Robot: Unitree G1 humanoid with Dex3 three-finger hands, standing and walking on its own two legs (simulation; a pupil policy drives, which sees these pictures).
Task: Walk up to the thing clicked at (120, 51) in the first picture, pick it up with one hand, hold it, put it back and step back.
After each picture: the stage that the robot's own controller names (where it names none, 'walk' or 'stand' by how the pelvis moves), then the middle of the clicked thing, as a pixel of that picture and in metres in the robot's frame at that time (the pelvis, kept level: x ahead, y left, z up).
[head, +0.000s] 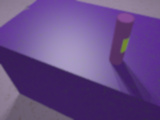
stand; (120, 41) +0.57 -0.16 +0.01
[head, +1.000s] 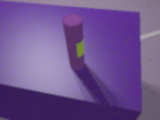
rise first; (75, 45) +0.51 +0.06 +0.03
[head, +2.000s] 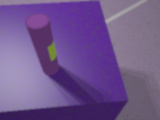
rise first; (45, 48) +0.46 +0.15 +0.05
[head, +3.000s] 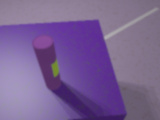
stand; (49, 65) +0.44 +0.15 +0.02
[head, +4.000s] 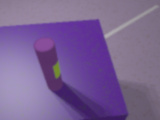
stand; (50, 67) +0.44 +0.14 +0.01
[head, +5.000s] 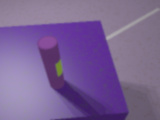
stand; (53, 65) +0.45 +0.14 +0.01
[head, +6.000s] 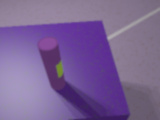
stand; (53, 66) +0.44 +0.14 +0.01
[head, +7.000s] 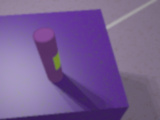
rise first; (50, 58) +0.45 +0.14 +0.01
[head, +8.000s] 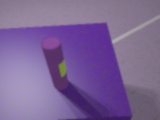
go down; (56, 66) +0.45 +0.14 +0.01
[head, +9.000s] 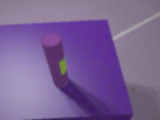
go down; (56, 63) +0.45 +0.13 +0.02
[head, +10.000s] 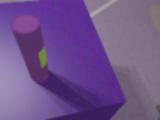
go down; (34, 54) +0.43 +0.14 +0.07
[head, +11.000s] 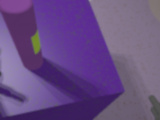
close in; (26, 39) +0.45 +0.14 +0.09
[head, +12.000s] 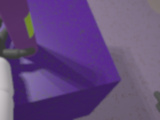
close; (18, 23) +0.49 +0.13 +0.12
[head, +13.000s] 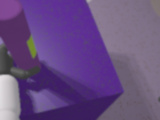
lift; (20, 45) +0.43 +0.15 +0.10
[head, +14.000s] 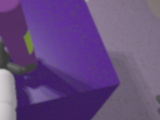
lift; (17, 40) +0.45 +0.15 +0.11
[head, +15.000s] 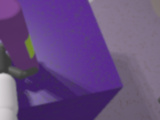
lift; (19, 45) +0.43 +0.15 +0.10
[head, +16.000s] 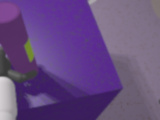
lift; (18, 48) +0.42 +0.16 +0.10
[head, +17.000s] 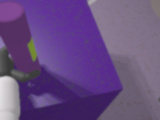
lift; (21, 48) +0.43 +0.15 +0.10
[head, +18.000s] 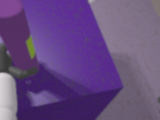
lift; (20, 45) +0.43 +0.15 +0.10
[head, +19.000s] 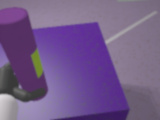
lift; (26, 61) +0.31 +0.15 +0.22
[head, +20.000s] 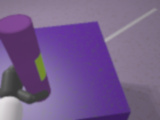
hold; (29, 65) +0.31 +0.15 +0.19
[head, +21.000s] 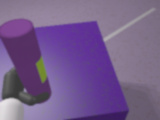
hold; (31, 68) +0.31 +0.15 +0.18
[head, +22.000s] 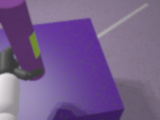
crouch; (24, 44) +0.39 +0.16 +0.19
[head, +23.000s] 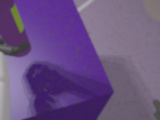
lower; (6, 19) +0.50 +0.16 +0.16
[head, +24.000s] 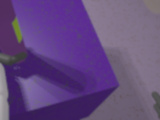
lower; (5, 28) +0.48 +0.16 +0.11
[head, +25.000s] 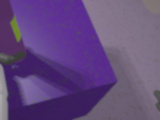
lower; (4, 28) +0.48 +0.16 +0.11
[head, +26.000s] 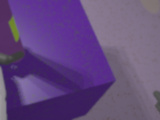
lower; (2, 27) +0.48 +0.16 +0.11
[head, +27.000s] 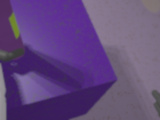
lower; (2, 24) +0.49 +0.16 +0.11
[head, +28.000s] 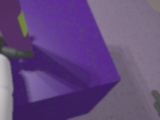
open; (11, 22) +0.49 +0.15 +0.11
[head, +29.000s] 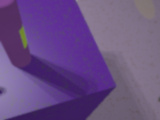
sink last; (12, 35) +0.47 +0.15 +0.09
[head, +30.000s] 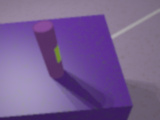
stand; (50, 52) +0.48 +0.15 +0.07
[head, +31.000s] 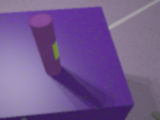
stand; (48, 48) +0.47 +0.15 +0.07
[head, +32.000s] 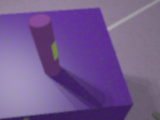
stand; (46, 49) +0.47 +0.15 +0.08
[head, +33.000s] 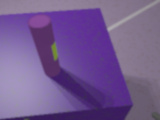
stand; (46, 49) +0.47 +0.15 +0.08
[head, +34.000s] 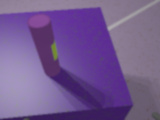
stand; (46, 49) +0.47 +0.15 +0.08
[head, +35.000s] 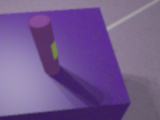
stand; (46, 48) +0.48 +0.15 +0.07
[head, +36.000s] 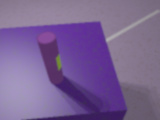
walk; (52, 60) +0.48 +0.15 +0.01
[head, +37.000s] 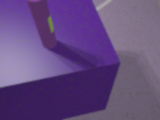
walk; (43, 23) +0.61 +0.16 +0.04
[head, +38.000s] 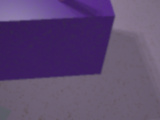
walk; out of the picture +0.95 +0.12 +0.04
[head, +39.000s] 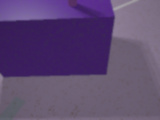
stand; out of the picture +1.14 +0.10 +0.03
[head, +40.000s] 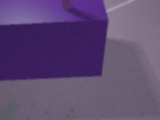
stand; out of the picture +1.13 +0.11 +0.01
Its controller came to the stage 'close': yes
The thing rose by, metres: 0.20
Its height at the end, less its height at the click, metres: +0.00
